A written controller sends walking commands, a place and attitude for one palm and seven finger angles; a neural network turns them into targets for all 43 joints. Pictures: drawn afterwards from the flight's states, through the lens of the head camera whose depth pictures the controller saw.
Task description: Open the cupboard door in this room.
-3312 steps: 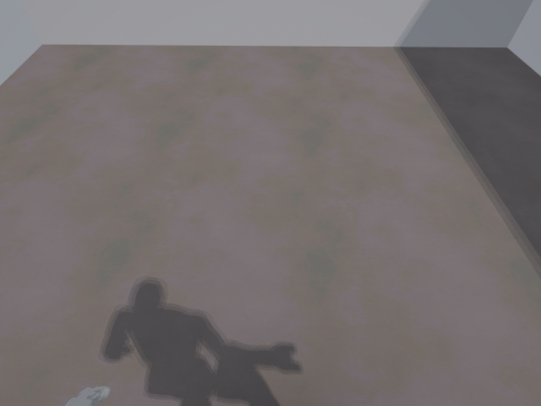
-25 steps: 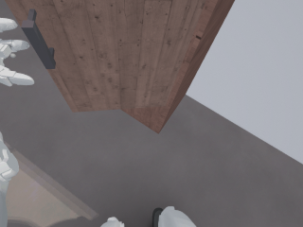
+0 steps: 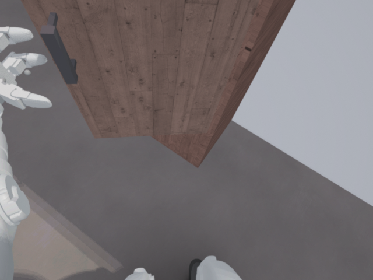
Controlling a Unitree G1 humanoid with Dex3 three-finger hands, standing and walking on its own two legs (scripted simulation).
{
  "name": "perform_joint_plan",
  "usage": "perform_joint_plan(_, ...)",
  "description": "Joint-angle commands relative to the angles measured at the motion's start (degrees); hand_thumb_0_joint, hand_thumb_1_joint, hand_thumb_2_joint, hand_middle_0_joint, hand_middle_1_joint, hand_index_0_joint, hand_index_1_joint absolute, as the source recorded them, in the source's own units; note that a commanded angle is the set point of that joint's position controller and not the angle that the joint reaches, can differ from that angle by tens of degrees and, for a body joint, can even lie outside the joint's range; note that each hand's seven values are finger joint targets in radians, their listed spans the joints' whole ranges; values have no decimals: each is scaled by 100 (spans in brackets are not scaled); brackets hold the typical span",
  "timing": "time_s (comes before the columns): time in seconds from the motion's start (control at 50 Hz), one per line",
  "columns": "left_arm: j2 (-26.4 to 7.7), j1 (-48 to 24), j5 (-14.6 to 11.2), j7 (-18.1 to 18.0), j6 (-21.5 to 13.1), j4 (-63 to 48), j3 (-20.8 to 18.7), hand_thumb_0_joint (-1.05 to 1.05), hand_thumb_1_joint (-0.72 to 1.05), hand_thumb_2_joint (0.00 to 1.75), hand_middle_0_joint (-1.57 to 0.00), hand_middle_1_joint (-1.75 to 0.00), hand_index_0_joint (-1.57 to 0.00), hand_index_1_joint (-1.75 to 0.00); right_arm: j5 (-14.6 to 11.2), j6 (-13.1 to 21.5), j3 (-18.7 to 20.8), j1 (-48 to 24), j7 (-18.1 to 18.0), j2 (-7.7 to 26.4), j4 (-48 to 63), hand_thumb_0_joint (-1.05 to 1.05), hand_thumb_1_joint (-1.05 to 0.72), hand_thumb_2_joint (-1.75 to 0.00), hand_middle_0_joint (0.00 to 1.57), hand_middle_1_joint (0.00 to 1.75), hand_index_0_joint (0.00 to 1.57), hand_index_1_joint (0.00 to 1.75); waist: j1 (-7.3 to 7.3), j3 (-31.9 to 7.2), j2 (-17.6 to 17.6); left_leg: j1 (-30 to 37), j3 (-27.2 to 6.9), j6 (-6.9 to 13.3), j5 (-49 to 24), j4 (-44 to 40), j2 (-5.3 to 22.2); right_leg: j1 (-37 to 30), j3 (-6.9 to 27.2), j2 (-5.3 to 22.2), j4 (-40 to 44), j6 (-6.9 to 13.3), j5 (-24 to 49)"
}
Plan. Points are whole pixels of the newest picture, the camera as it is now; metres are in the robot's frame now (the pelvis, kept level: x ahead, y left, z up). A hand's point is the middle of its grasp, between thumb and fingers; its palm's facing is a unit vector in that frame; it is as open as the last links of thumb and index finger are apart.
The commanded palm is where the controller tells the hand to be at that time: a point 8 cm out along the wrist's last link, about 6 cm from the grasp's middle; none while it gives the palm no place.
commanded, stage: slide the fingers in behind the handle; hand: left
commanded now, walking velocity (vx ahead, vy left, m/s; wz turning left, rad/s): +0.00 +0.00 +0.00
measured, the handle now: (62, 50) +0.55 +0.22 +0.11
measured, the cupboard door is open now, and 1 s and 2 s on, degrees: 41 41 41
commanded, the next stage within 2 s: close the thumb around the handle in 1.40 s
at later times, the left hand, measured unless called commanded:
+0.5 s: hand (51, 68) +0.50 +0.23 +0.11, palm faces +0.03 -1.00 +0.01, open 14.0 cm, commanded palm +0.48 +0.28 +0.10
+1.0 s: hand (71, 70) +0.50 +0.20 +0.11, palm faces +0.03 -1.00 +0.01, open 14.0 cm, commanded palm +0.48 +0.24 +0.10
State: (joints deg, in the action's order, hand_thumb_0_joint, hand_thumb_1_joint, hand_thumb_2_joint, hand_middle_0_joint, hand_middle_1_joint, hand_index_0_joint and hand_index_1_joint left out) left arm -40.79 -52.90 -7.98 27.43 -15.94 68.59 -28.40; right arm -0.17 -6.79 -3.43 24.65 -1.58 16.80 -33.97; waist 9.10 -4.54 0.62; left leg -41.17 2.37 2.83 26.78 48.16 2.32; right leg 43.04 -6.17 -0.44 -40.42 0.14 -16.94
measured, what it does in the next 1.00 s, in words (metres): stands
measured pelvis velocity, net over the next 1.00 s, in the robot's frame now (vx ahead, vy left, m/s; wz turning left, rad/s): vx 0.00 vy -0.01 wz -0.01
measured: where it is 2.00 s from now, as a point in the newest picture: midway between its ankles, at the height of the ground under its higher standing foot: outside the picture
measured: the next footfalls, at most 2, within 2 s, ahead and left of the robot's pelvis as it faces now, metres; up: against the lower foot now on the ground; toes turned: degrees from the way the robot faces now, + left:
none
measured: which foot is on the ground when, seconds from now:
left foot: down 0.00-1.00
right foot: down 0.00-1.00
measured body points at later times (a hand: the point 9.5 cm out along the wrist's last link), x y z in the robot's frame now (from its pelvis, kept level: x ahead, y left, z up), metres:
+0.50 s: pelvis -0.01 +0.00 +0.00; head +0.12 +0.02 +0.43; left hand +0.50 +0.29 +0.11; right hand -0.02 -0.27 -0.10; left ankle -0.05 +0.08 -0.70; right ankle +0.01 -0.13 -0.70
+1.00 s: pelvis +0.00 -0.01 +0.00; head +0.11 +0.01 +0.44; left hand +0.49 +0.25 +0.11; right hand +0.00 -0.27 -0.11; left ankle -0.05 +0.08 -0.70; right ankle +0.01 -0.13 -0.70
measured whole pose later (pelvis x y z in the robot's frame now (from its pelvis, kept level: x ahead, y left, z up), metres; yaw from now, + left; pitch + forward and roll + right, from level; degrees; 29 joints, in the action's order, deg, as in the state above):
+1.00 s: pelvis +0.00 -0.01 +0.00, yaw +0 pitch +18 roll -3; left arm -30.8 -52.2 -6.1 16.2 -18.5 66.0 -24.6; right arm 0.3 -4.5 -2.5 24.1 -0.4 15.7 -34.4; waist 9.0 -4.9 1.5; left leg -39.3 3.2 2.3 26.2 47.1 2.4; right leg 42.3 -5.2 -0.6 -41.0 0.7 -17.0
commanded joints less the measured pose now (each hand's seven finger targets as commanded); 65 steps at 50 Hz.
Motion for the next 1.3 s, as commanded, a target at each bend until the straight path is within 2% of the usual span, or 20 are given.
perform_joint_plan(0.0, -1702, -2478, -17, -185, -436, -1207, -146, 0, -50, 30, -30, -120, -30, -120, 13, 93, 431, 999, -78, 1098, 243, 0, -90, -90, 20, 30, 20, 30, 70, -2547, 1081, 1686, -587, -290, -3545, -420, 8, -1226, 339, -221, -19, 149, 1939)
perform_joint_plan(0.06, -1765, -2553, 25, -286, -485, -1261, -165, 0, -50, 30, -30, -120, -30, -120, 15, 103, 419, 987, -82, 1103, 264, 0, -90, -90, 20, 30, 20, 30, 60, -2558, 1213, 1693, -592, -298, -3544, -428, 12, -1185, 348, -221, -37, 155, 1898)
perform_joint_plan(0.08, -1460, -2718, 13, -296, -474, -1229, 67, 0, -50, 30, -30, -120, -30, -120, 16, 120, 408, 961, -71, 1074, 250, 0, -90, -90, 20, 30, 20, 30, 170, -2475, 1247, 1707, -573, -291, -3424, -428, 12, -1092, 346, -225, -9, 137, 1847)
perform_joint_plan(0.1, -1630, -2647, 27, -330, -480, -1160, -90, 0, -50, 30, -30, -120, -30, -120, 26, 127, 424, 1014, -73, 1102, 238, 0, -90, -90, 20, 30, 20, 30, 110, -2480, 977, 1603, -611, -281, -3327, -439, 20, -1203, 332, -230, -18, 143, 1807)
perform_joint_plan(0.16, -1762, -2537, 33, -387, -539, -1354, -219, 0, -50, 30, -30, -120, -30, -120, 19, 142, 424, 992, -64, 1093, 307, 0, -90, -90, 20, 30, 20, 30, 7, -2819, 1184, 1711, -585, -302, -3582, -435, 12, -1377, 359, -220, -76, 157, 2005)
perform_joint_plan(0.32, -1219, -2697, 74, -541, -430, -1098, 184, 0, -50, 30, -30, -120, -30, -120, 5, 182, 413, 980, -58, 1062, 263, 0, -90, -90, 20, 30, 20, 30, 183, -2241, 919, 1362, -524, -191, -2783, -541, -11, -1182, 365, -213, 39, 121, 1634)
perform_joint_plan(0.36, -1450, -2857, 79, -623, -516, -1228, -34, 0, -50, 30, -30, -120, -30, -120, 29, 217, 433, 1049, -72, 1087, 226, 0, -90, -90, 20, 30, 20, 30, 149, -2528, 930, 1541, -585, -229, -3002, -516, 9, -1217, 361, -214, -4, 129, 1694)
perform_joint_plan(0.4, -1396, -2688, 76, -663, -522, -1039, -47, 0, -50, 30, -30, -120, -30, -120, 33, 245, 422, 1063, -59, 1068, 214, 0, -90, -90, 20, 30, 20, 30, 131, -2529, 743, 1357, -542, -201, -2913, -497, -17, -1369, 395, -211, -6, 122, 1788)
perform_joint_plan(0.48, -1321, -2607, 119, -700, -564, -1116, -11, 0, -50, 30, -30, -120, -30, -120, 40, 241, 438, 1096, -34, 1050, 197, 0, -90, -90, 20, 30, 20, 30, 92, -2670, 915, 1521, -536, -228, -3266, -441, 0, -1349, 396, -210, -50, 131, 1968)
perform_joint_plan(0.64, -750, -2493, 18, -804, -589, -1518, 237, 0, -50, 30, -30, -120, -30, -120, 55, 249, 495, 1109, 23, 998, 218, 0, -90, -90, 20, 30, 20, 30, 61, -2888, 1084, 1931, -563, -263, -3859, -403, 24, -1302, 358, -234, -51, 150, 2190)
perform_joint_plan(0.72, -922, -2407, 32, -918, -516, -1381, 81, 0, -50, 30, -30, -120, -30, -120, 34, 213, 493, 1041, 40, 1003, 197, 0, -90, -90, 20, 30, 20, 30, 32, -2570, 673, 1405, -463, -180, -3361, -498, -19, -1654, 408, -204, -14, 123, 2303)
perform_joint_plan(0.78, -533, -2458, 109, -1032, -584, -1600, 372, 0, -50, 30, -30, -120, -30, -120, 43, 234, 490, 975, 69, 920, 231, 0, -90, -90, 20, 30, 20, 30, 20, -2633, 1131, 1763, -492, -242, -3572, -489, -21, -1420, 376, -203, -22, 138, 2192)
perform_joint_plan(0.82, -637, -2444, 51, -1102, -578, -1353, 223, 0, -50, 30, -30, -120, -30, -120, 40, 242, 501, 987, 60, 960, 188, 0, -90, -90, 20, 30, 20, 30, 83, -2379, 531, 1417, -443, -168, -3148, -528, -29, -1577, 403, -212, 30, 109, 2166)
perform_joint_plan(0.86, -853, -2580, 86, -1132, -671, -1611, 78, 0, -50, 30, -30, -120, -30, -120, 42, 268, 498, 964, 38, 954, 231, 0, -90, -90, 20, 30, 20, 30, -13, -2751, 767, 1457, -428, -175, -3260, -523, -62, -1827, 460, -181, -45, 127, 2361)
perform_joint_plan(0.98, -317, -2542, 101, -1174, -658, -1399, 468, 0, -50, 30, -30, -120, -30, -120, 23, 314, 486, 895, 56, 901, 197, 0, -90, -90, 20, 30, 20, 30, 85, -2463, 745, 1486, -427, -186, -3211, -537, -59, -1585, 430, -178, -9, 109, 2238)
perform_joint_plan(1.02, -514, -2627, 109, -1225, -654, -1407, 281, 0, -50, 30, -30, -120, -30, -120, 41, 334, 510, 944, 46, 930, 162, 0, -90, -90, 20, 30, 20, 30, 66, -2566, 555, 1426, -423, -165, -3078, -537, -64, -1701, 441, -179, -17, 102, 2234)
perform_joint_plan(1.06, -659, -2589, 160, -1248, -723, -1508, 203, 0, -50, 30, -30, -120, -30, -120, 42, 340, 496, 935, 47, 915, 186, 0, -90, -90, 20, 30, 20, 30, -19, -2807, 791, 1542, -436, -191, -3316, -510, -74, -1778, 460, -165, -74, 124, 2362)
perform_joint_plan(1.08, -356, -2599, 151, -1233, -731, -1494, 439, 0, -50, 30, -30, -120, -30, -120, 41, 351, 491, 909, 64, 881, 184, 0, -90, -90, 20, 30, 20, 30, 49, -2686, 807, 1585, -440, -204, -3343, -519, -66, -1679, 437, -168, -50, 115, 2337)
perform_joint_plan(1.18, -195, -2620, 83, -1213, -745, -1400, 530, 0, -50, 30, -30, -120, -30, -120, 31, 369, 500, 897, 65, 905, 142, 0, -90, -90, 20, 30, 20, 30, 104, -2568, 624, 1556, -435, -179, -3128, -549, -65, -1626, 435, -181, 1, 102, 2213)
perform_joint_plan(1.28, -467, -2641, 123, -1229, -785, -1371, 351, 0, -50, 30, -30, -120, -30, -120, 40, 396, 500, 921, 39, 930, 92, 0, -90, -90, 20, 30, 20, 30, 72, -2587, 549, 1411, -429, -160, -2973, -569, -86, -1752, 458, -165, -1, 108, 2221)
